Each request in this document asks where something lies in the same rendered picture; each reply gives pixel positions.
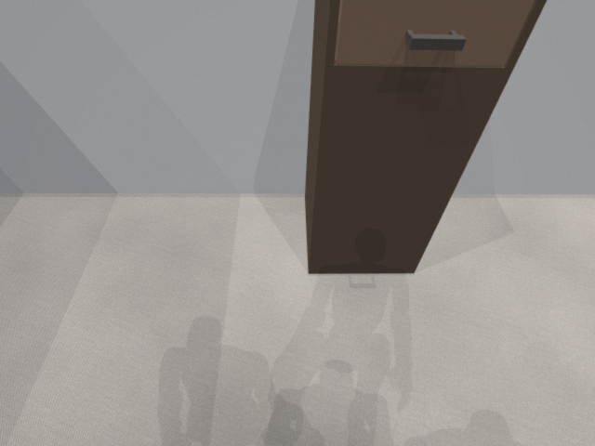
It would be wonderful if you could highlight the drawer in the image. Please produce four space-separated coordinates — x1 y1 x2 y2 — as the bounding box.
335 0 535 66

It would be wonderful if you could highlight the handle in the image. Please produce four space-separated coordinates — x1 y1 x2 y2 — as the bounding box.
405 30 467 51

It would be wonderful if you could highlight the cabinet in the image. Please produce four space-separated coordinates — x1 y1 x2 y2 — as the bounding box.
305 0 547 274

